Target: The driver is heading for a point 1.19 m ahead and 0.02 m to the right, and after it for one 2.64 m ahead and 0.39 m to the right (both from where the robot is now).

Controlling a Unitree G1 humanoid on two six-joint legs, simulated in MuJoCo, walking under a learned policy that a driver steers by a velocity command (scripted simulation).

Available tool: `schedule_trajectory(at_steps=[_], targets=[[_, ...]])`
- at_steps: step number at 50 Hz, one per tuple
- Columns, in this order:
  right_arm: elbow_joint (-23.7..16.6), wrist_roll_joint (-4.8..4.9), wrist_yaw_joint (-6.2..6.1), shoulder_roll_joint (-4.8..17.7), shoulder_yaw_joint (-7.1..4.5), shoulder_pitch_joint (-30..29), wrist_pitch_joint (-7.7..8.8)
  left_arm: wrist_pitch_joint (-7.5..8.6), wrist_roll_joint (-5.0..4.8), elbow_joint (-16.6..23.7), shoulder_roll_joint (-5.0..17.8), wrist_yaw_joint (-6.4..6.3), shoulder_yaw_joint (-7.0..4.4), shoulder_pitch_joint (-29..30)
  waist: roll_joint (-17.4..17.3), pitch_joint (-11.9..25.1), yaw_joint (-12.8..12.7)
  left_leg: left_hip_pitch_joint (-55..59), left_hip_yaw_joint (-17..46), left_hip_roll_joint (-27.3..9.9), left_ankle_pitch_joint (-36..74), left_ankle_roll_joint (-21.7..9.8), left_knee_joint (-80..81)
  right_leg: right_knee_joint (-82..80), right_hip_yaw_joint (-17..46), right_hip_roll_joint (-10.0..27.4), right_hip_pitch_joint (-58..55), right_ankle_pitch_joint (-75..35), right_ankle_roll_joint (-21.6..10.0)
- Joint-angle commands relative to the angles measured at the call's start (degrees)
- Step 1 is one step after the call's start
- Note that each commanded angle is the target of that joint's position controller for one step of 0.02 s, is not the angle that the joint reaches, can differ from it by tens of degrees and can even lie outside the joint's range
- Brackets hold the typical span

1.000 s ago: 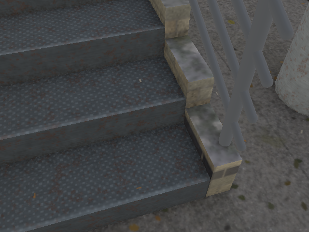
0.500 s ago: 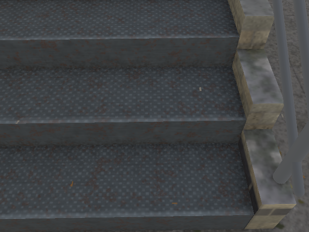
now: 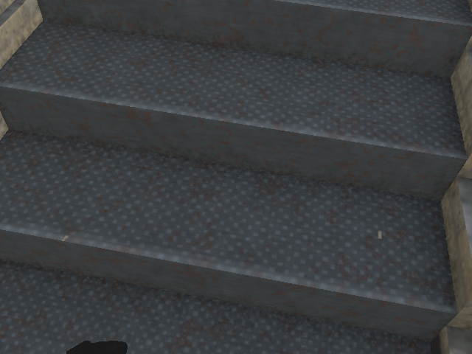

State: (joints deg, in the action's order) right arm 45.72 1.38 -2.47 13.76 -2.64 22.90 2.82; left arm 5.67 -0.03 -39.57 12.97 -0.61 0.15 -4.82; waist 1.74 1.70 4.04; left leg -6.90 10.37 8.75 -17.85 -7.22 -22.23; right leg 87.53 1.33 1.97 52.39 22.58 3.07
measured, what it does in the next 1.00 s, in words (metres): climbs: right foot 0.16 m higher, then left foot 0.16 m higher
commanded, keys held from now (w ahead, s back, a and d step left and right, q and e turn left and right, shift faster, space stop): w+q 0.20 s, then w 0.74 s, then w+e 0.06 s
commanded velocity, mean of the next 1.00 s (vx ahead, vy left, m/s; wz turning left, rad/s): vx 0.50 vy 0.00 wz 0.25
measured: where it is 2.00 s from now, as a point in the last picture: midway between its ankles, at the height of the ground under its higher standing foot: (171, 9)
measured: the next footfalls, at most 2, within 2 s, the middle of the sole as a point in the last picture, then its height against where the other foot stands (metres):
right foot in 0.22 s outside the picture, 0.16 m higher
left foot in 0.88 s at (149, 217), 0.16 m higher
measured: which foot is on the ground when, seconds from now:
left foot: down 0.00-0.22, up 0.24-0.86, down 0.88-1.00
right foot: up 0.00-0.20, down 0.22-0.90, up 0.92-1.00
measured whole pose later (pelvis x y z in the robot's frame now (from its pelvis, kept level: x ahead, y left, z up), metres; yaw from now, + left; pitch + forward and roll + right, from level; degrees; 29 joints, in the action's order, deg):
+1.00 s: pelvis +0.60 +0.07 +0.21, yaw +13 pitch +3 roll +4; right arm 46.2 -2.1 1.9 9.3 -0.1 2.9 2.9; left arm 7.3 0.4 -61.3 10.2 2.7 -2.1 -26.8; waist 0.5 -0.5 -0.8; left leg -46.6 -13.7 -0.4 -23.3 -7.6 -66.1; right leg 89.8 7.0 2.4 24.7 3.0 -5.5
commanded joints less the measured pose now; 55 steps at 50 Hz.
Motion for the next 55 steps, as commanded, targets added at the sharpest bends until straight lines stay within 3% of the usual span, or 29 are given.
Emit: schedule_trajectory(at_steps=[1,4,7,8,10,11,12,13,15,16,18,19,22,25,32,37,39,40,41,43,44,45,46,47,48,49,51,53,55], targets=[[4.4,-0.50,-0.48,5.6,-0.44,17.1,-0.64,2.18,-1.60,9.3,-1.6,0.70,1.50,9.6,-6.3,-6.9,2.2,31.1,23.2,-26.4,26.1,-9.7,-1.9,38.4,0.9,0.6,49.6,17.5,-1.5],[6.6,0.53,-0.35,4.0,0.29,14.2,-0.99,4.23,-0.13,16.9,-6.5,1.45,5.26,18.0,-4.9,-12.9,-0.1,16.9,17.2,-21.2,23.2,-3.1,1.1,38.3,-1.9,2.1,49.1,22.7,-3.6],[3.0,2.98,-1.57,7.9,-0.75,2.5,-1.44,4.60,3.81,25.2,-5.8,0.92,7.30,18.0,-2.5,-2.7,-6.9,-31.3,9.9,-13.4,32.5,-2.1,21.8,-9.6,-11.2,2.0,-19.9,-6.6,-5.1],[2.3,2.55,-1.29,10.1,-1.56,4.4,-0.20,4.42,3.74,22.7,-2.9,0.00,4.36,9.5,-7.4,8.8,-9.6,-30.2,10.8,-12.7,59.2,-3.0,16.5,-8.3,-13.7,-3.7,-42.6,-12.7,-3.7],[1.0,1.52,-0.66,22.1,-5.08,-5.2,-0.06,1.64,1.32,16.1,12.2,-3.13,-3.06,-21.0,-16.1,24.0,-27.8,-9.8,12.3,-13.9,100.4,3.7,-13.4,-25.9,1.5,-3.5,-56.8,2.7,-5.9],[0.1,-1.37,-0.23,14.8,-3.68,-7.6,1.70,1.04,0.72,9.2,17.7,-2.91,-4.13,-32.4,2.3,25.8,-25.6,-11.6,15.2,-8.2,51.8,3.6,-36.1,-36.4,19.9,4.4,-64.5,-2.3,-9.6],[-1.0,-1.93,2.14,2.5,-1.46,3.1,3.37,1.10,3.31,5.0,19.7,-2.34,-3.36,-31.1,37.6,28.3,-13.3,-19.7,16.7,5.6,0.5,4.1,-56.0,-59.9,51.6,16.3,-63.2,-21.9,-14.9],[1.8,-1.41,4.24,2.2,-1.70,11.9,3.56,0.65,2.73,8.0,15.1,-2.54,-3.38,-24.6,25.8,25.4,-9.4,-24.9,16.5,5.5,-1.9,6.6,-70.3,-66.9,61.4,23.1,-57.8,-20.8,-18.9],[-4.3,-1.03,4.38,1.1,-0.51,-0.8,0.23,0.23,-0.52,5.1,2.6,-0.88,-1.24,-11.6,4.6,0.0,-4.7,-33.9,-0.5,-3.3,1.8,5.5,-74.8,-68.7,45.8,17.0,-31.2,20.2,-17.2],[-6.2,-2.11,4.29,-0.9,0.45,-2.6,-1.59,0.28,0.38,2.2,-0.8,-0.94,-0.75,-9.1,-1.0,-5.4,-1.2,-33.4,-0.7,-6.6,6.5,3.3,-73.8,-65.6,36.0,15.2,-20.0,26.2,-14.9],[-7.0,-2.21,3.42,-2.4,1.79,-2.5,-2.89,0.60,0.91,-3.0,-2.4,-1.42,-0.59,-13.1,-1.5,-8.2,0.3,-34.7,-0.7,-7.1,8.2,-0.2,-79.1,-66.6,22.6,13.1,-17.0,17.2,-14.1],[-6.6,-4.40,6.30,-5.4,3.87,-7.2,-1.64,0.93,3.48,-4.4,-5.2,0.63,0.90,-6.3,2.7,-9.4,-1.9,-45.4,2.5,-7.9,10.6,-3.7,-80.7,-68.0,18.4,9.3,-15.7,10.5,-15.6],[-9.3,-3.10,7.00,-2.2,4.36,-11.1,-0.42,0.63,6.88,-11.7,-3.8,2.16,1.34,-12.6,-1.0,-0.8,-1.9,-60.4,2.6,-7.1,19.1,-7.3,-77.2,-69.1,11.1,8.4,-28.6,4.1,-13.6],[-7.7,-4.24,9.02,3.2,3.15,-14.8,-1.15,0.99,6.76,-11.5,1.8,2.82,1.08,-13.5,2.6,3.7,-3.5,-54.2,-8.4,-9.1,22.5,-1.1,-77.9,-74.0,2.6,7.8,-26.1,-3.6,-14.6],[-9.5,-1.61,4.89,-4.5,7.22,-27.4,1.19,-1.01,9.42,-23.7,-3.7,3.48,2.49,-36.4,1.7,-4.8,-12.3,-102.0,-2.2,-11.9,2.7,-6.4,-96.3,-72.2,12.4,16.5,-64.8,-6.5,-19.0],[-15.7,-2.58,6.27,-3.1,7.27,-44.6,-2.08,-0.96,11.66,-29.0,-7.9,5.05,5.52,-39.1,0.7,-6.6,-11.0,-85.1,-14.3,-18.9,17.2,-11.1,-77.9,-86.1,3.5,14.1,-47.4,-3.8,-15.9],[-18.0,-3.68,8.11,-6.9,9.28,-51.6,-5.26,-1.27,8.50,-29.0,-5.6,6.92,5.42,-36.0,3.4,-5.4,-8.4,-55.5,-14.2,-17.1,14.4,-8.7,-71.4,-94.5,-1.6,13.0,-27.2,-12.3,-16.2],[-14.2,-5.00,8.66,-5.3,8.57,-44.1,-6.16,-0.27,4.59,-24.8,-0.9,6.74,4.32,-27.9,2.7,-3.0,-4.5,-50.0,-20.8,-13.7,9.8,-6.5,-64.8,-90.9,-5.9,11.3,-31.9,-29.3,-17.5],[-10.8,-2.33,5.32,-6.3,7.54,-31.5,-4.46,0.32,-3.90,-23.2,6.0,0.21,-0.21,-31.7,-6.1,-6.8,-6.4,-44.4,-27.6,-12.2,-9.6,-2.5,-55.0,-90.2,-5.0,10.7,-42.8,-41.8,-15.7],[-8.8,0.49,3.57,-5.9,6.16,-22.3,-0.86,0.90,-1.62,-26.7,9.4,-2.34,-0.51,-37.2,4.0,-0.7,-0.7,-27.6,-28.6,-3.5,-11.6,-2.8,-42.5,-68.8,-4.1,15.6,-53.0,-100.8,-13.4],[-5.8,1.02,2.54,-3.2,4.07,-9.5,0.43,1.12,-0.74,-27.8,10.2,-1.90,-1.36,-34.0,13.7,6.8,6.0,-16.8,-21.7,-4.3,-6.5,-4.4,-35.3,-54.9,-4.3,16.6,-56.1,-101.6,-10.2],[-4.0,-0.75,1.67,0.8,1.85,-2.9,1.37,2.39,-2.35,-24.8,5.4,-0.27,-1.48,-36.2,14.8,15.1,6.8,3.3,-4.1,-13.2,-9.9,-8.4,-35.1,-36.7,-4.5,10.2,-36.7,-85.3,-8.4],[-2.2,-3.37,1.88,10.3,-1.96,2.6,0.76,3.04,-2.57,-21.6,1.9,1.68,-1.45,-34.3,-1.7,23.2,7.6,12.8,29.6,-28.6,-7.0,-15.3,-14.0,-12.7,-2.3,-2.0,-22.3,-37.6,-6.9],[-1.2,-2.55,2.25,11.0,-2.91,0.7,-0.25,3.84,-1.08,-19.2,2.6,2.57,-3.26,-27.4,-6.2,26.9,6.1,8.7,41.9,-28.8,-3.2,-14.8,1.1,8.7,3.2,-5.5,-21.6,-13.1,-7.3],[-1.3,-2.98,3.12,9.9,-2.95,-5.8,0.42,3.27,-0.96,-16.0,-1.0,2.50,-3.23,-24.7,-3.0,22.0,1.4,3.3,33.6,-30.3,-9.8,-13.6,-0.4,16.6,5.7,-1.3,-16.1,-13.5,-8.0],[4.6,-5.48,5.30,2.5,0.29,-3.5,0.04,1.95,1.94,-19.6,-3.7,5.59,-2.49,-22.8,-3.8,8.2,4.6,-13.0,31.8,-28.0,-23.8,-11.7,-4.1,30.0,14.6,-1.1,-5.7,-25.8,-10.2],[7.5,-5.61,6.23,-7.6,3.58,-10.7,0.14,0.66,1.94,-16.3,-7.5,5.56,-0.85,-17.8,3.5,3.8,-3.0,-22.1,22.1,-27.9,-13.5,-10.4,-1.6,31.6,14.3,-0.4,-1.3,-27.5,-15.2],[10.2,-7.85,6.77,-10.4,4.76,-11.8,1.30,-1.10,1.78,-15.4,-5.9,6.26,-0.63,-16.1,3.8,2.4,-7.0,-24.7,10.0,-27.7,-4.3,-6.9,-0.1,31.2,13.4,1.5,5.0,-32.7,-19.0],[9.6,-6.88,6.00,-10.5,4.94,-17.2,3.43,-1.77,1.16,-14.4,-3.6,6.47,-1.29,-14.1,2.5,1.9,-11.6,-29.2,-5.3,-22.7,2.9,-1.9,3.7,22.3,10.4,2.7,0.3,-30.2,-18.9]])
Velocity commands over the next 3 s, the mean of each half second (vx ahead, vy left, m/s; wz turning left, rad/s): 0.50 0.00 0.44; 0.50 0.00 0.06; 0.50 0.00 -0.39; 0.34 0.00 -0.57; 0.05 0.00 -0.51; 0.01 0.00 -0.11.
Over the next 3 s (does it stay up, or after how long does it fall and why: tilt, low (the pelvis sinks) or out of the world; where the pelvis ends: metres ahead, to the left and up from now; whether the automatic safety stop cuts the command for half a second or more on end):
stays up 1.20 0.14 0.50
